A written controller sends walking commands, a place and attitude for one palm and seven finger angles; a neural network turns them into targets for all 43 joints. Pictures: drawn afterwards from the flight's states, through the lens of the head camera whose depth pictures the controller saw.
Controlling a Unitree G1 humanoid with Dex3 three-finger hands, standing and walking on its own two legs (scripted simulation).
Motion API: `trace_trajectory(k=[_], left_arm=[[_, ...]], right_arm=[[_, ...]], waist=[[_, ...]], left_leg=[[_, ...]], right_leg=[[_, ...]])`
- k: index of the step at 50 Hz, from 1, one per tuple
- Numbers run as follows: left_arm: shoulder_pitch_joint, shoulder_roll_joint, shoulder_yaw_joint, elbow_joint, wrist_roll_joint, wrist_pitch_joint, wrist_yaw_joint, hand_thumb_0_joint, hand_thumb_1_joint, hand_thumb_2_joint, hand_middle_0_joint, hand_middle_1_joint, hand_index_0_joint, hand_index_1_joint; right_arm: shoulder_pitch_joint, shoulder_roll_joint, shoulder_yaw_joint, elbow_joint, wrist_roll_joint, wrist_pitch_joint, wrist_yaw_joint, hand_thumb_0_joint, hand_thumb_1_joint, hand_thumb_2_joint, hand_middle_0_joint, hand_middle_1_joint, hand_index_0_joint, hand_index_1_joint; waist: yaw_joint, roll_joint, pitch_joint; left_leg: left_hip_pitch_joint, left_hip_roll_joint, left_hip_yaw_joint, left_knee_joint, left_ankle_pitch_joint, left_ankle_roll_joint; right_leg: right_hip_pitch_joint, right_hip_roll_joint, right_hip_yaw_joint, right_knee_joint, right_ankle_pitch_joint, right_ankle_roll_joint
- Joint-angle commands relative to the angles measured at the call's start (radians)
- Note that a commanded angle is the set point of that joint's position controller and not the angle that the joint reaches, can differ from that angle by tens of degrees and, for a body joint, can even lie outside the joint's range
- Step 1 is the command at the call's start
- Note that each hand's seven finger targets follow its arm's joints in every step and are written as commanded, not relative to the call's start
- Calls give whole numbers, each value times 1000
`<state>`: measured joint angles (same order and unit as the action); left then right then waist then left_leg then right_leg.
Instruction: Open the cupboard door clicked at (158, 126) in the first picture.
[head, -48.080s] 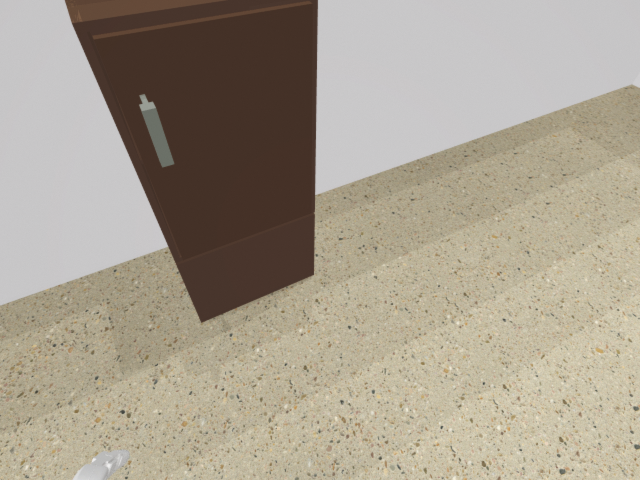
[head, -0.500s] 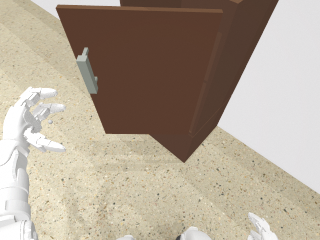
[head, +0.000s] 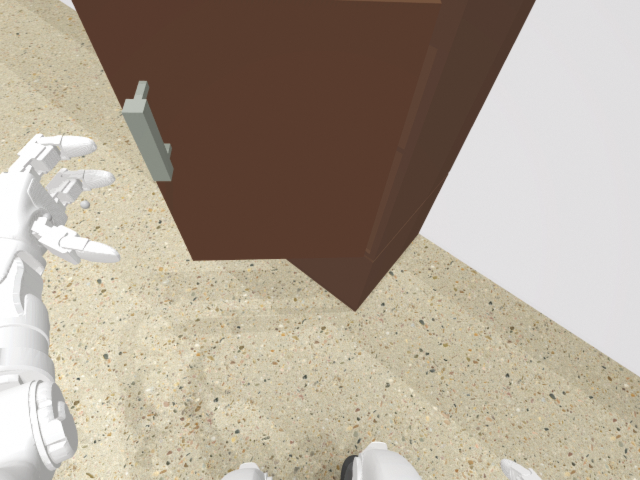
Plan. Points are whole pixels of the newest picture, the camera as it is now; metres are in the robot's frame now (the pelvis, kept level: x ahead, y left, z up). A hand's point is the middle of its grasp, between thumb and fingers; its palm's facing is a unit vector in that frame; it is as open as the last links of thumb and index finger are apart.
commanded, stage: move the hooked fingers beside the handle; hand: left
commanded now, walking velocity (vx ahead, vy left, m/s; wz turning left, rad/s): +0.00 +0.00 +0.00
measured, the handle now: (153, 132) +0.56 +0.23 +0.07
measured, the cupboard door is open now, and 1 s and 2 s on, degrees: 42 42 42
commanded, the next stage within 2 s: slide the fingers in behind the handle in 1.46 s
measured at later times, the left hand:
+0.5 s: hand (102, 162) +0.48 +0.28 +0.08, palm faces +0.02 -1.00 +0.00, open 14.0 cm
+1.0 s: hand (102, 157) +0.50 +0.28 +0.07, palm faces +0.04 -1.00 +0.00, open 14.0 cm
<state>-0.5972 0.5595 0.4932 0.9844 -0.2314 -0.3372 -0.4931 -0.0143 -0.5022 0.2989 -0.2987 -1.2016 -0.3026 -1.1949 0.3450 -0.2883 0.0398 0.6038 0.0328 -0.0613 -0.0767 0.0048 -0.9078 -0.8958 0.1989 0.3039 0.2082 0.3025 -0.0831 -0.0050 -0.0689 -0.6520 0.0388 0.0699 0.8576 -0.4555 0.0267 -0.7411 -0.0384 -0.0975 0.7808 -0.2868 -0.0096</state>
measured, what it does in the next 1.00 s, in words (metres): stands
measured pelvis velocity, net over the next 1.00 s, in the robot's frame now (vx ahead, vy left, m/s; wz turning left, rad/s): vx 0.01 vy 0.01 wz -0.03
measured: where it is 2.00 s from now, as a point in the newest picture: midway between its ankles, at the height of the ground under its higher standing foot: outside the picture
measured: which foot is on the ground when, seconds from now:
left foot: down 0.00-1.00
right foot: down 0.00-1.00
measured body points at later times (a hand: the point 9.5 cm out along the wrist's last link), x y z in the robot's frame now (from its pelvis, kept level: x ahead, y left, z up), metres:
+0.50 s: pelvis +0.00 +0.01 -0.01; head +0.13 +0.03 +0.42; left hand +0.48 +0.33 +0.08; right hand +0.01 -0.27 -0.11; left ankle -0.03 +0.10 -0.70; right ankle +0.05 -0.12 -0.70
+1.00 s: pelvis +0.01 +0.01 -0.01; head +0.15 +0.04 +0.42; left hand +0.49 +0.34 +0.07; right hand +0.00 -0.26 -0.11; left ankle -0.03 +0.10 -0.70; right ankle +0.05 -0.12 -0.70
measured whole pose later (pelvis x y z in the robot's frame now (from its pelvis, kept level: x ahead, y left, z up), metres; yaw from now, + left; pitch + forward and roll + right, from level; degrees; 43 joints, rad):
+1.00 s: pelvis +0.01 +0.01 -0.01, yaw -2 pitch +21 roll -4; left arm -0.84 0.72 0.56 1.18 -0.13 -0.33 -0.47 -0.01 -0.50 0.30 -0.30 -1.20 -0.30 -1.19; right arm 0.44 -0.29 0.05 0.56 0.00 0.10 -0.04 0.00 -0.91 -0.90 0.20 0.30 0.21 0.30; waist -0.18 0.00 -0.08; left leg -0.81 0.07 0.07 0.94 -0.50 0.04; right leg -0.88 -0.01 -0.10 0.81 -0.29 0.00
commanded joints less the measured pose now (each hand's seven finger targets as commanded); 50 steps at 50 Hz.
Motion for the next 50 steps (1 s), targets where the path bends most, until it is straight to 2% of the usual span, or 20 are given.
trace_trajectory(k=[1, 2, 6, 8, 11, 13, 17, 20, 21, 22, 24, 26, 33, 35, 37, 38, 41, 45, 46, 50], left_arm=[[-383, 315, 43, -174, -14, -68, -7, 0, -500, 300, -300, -1200, -300, -1200], [-382, 330, 51, -157, -7, -69, -8, 0, -500, 300, -300, -1200, -300, -1200], [-474, 301, 12, -109, -3, -78, -7, 0, -500, 300, -300, -1200, -300, -1200], [-519, 329, 22, -86, 9, -78, -2, 0, -500, 300, -300, -1200, -300, -1200], [-605, 361, 17, -79, 28, -81, 7, 0, -500, 300, -300, -1200, -300, -1200], [-624, 375, 21, -86, 45, -88, 16, 0, -500, 300, -300, -1200, -300, -1200], [-629, 422, 60, -45, 47, -92, 24, 0, -500, 300, -300, -1200, -300, -1200], [-627, 444, 59, 30, 60, -64, 22, 0, -500, 300, -300, -1200, -300, -1200], [-649, 434, 42, 32, 63, -61, 18, 0, -500, 300, -300, -1200, -300, -1200], [-646, 474, 70, 31, 74, -58, 21, 0, -500, 300, -300, -1200, -300, -1200], [-645, 476, 66, 22, 85, -59, 24, 0, -500, 300, -300, -1200, -300, -1200], [-639, 475, 72, 39, 77, -65, 25, 0, -500, 300, -300, -1200, -300, -1200], [-777, 514, 57, 82, 98, -57, 22, 0, -500, 300, -300, -1200, -300, -1200], [-729, 544, 80, 88, 115, -52, 26, 0, -500, 300, -300, -1200, -300, -1200], [-694, 533, 84, 32, 110, -65, 20, 0, -500, 300, -300, -1200, -300, -1200], [-673, 510, 76, 18, 102, -66, 17, 0, -500, 300, -300, -1200, -300, -1200], [-648, 488, 82, 15, 73, -61, 9, 0, -500, 300, -300, -1200, -300, -1200], [-600, 528, 124, -5, 74, -47, 18, 0, -500, 300, -300, -1200, -300, -1200], [-613, 524, 116, -27, 74, -54, 21, 0, -500, 300, -300, -1200, -300, -1200], [-613, 502, 102, -31, 82, -66, 35, 0, -500, 300, -300, -1200, -300, -1200]], right_arm=[[107, -173, -65, -91, -3, -13, -7, 0, -900, -900, 200, 300, 200, 300], [113, -176, -65, -88, -3, -7, -6, 0, -900, -900, 200, 300, 200, 300], [125, -178, -62, -77, -6, 8, -5, 0, -900, -900, 200, 300, 200, 300], [136, -184, -63, -65, -8, 18, -6, 0, -900, -900, 200, 300, 200, 300], [148, -188, -58, -58, -12, 28, -10, 0, -900, -900, 200, 300, 200, 300], [159, -186, -59, -54, -17, 35, -6, 0, -900, -900, 200, 300, 200, 300], [184, -192, -58, -50, -22, 53, 1, 0, -900, -900, 200, 300, 200, 300], [189, -197, -51, -54, -20, 68, 2, 0, -900, -900, 200, 300, 200, 300], [193, -196, -49, -58, -21, 72, 1, 0, -900, -900, 200, 300, 200, 300], [202, -200, -50, -58, -24, 77, 2, 0, -900, -900, 200, 300, 200, 300], [214, -202, -51, -66, -28, 88, 6, 0, -900, -900, 200, 300, 200, 300], [227, -203, -53, -69, -30, 95, 7, 0, -900, -900, 200, 300, 200, 300], [253, -214, -44, -51, -33, 116, 5, 0, -900, -900, 200, 300, 200, 300], [264, -215, -46, -58, -37, 120, 6, 0, -900, -900, 200, 300, 200, 300], [273, -211, -52, -66, -41, 125, 12, 0, -900, -900, 200, 300, 200, 300], [275, -209, -54, -66, -43, 130, 18, 0, -900, -900, 200, 300, 200, 300], [273, -208, -57, -77, -40, 139, 24, 0, -900, -900, 200, 300, 200, 300], [262, -207, -64, -91, -36, 144, 28, 0, -900, -900, 200, 300, 200, 300], [258, -205, -60, -94, -36, 145, 28, 0, -900, -900, 200, 300, 200, 300], [251, -200, -62, -89, -36, 145, 31, 0, -900, -900, 200, 300, 200, 300]], waist=[[6, 104, -385], [9, 102, -391], [-24, 106, -358], [-32, 98, -368], [-48, 134, -391], [-42, 187, -443], [-44, 163, -487], [-55, 124, -421], [-58, 153, -411], [-47, 178, -431], [-50, 181, -454], [-61, 145, -460], [-107, 176, -435], [-89, 185, -470], [-63, 263, -554], [-64, 266, -569], [-71, 188, -531], [-51, 176, -511], [-51, 216, -501], [-62, 188, -466]], left_leg=[[78, -26, -73, -106, 408, -12], [83, -23, -80, -106, 417, -15], [83, -19, -88, -94, 390, -15], [80, -18, -95, -91, 371, -15], [75, -19, -101, -79, 371, -17], [117, -17, -109, -68, 420, -24], [121, -10, -113, -49, 482, -29], [27, -14, -101, -53, 396, -14], [36, -15, -104, -54, 408, -16], [43, -14, -103, -51, 425, -18], [60, -11, -107, -43, 456, -21], [61, -7, -108, -35, 481, -19], [19, -7, -112, -24, 394, -11], [27, -7, -114, -19, 426, -13], [123, 0, -122, -8, 565, -33], [153, 6, -125, -3, 613, -40], [110, 7, -120, -3, 592, -24], [60, -2, -101, -16, 542, -13], [78, -1, -102, -17, 564, -18], [79, 0, -100, -17, 538, -15]], right_leg=[[310, 49, 71, -21, 280, -16], [300, 50, 67, -20, 271, -16], [232, 55, 61, -18, 230, -17], [220, 54, 62, -17, 212, -13], [200, 54, 63, -5, 201, -16], [184, 54, 62, 3, 208, -15], [195, 62, 58, 15, 245, -14], [208, 60, 62, 8, 233, -10], [195, 61, 59, 12, 233, -16], [196, 61, 62, 14, 239, -15], [184, 62, 60, 19, 246, -15], [185, 68, 57, 21, 266, -15], [136, 70, 63, 13, 211, -10], [151, 69, 61, 22, 227, -13], [143, 72, 55, 35, 273, -18], [133, 76, 49, 36, 289, -17], [167, 82, 49, 31, 318, -17], [221, 80, 58, 21, 336, -14], [205, 82, 55, 26, 337, -19], [187, 83, 55, 19, 317, -12]])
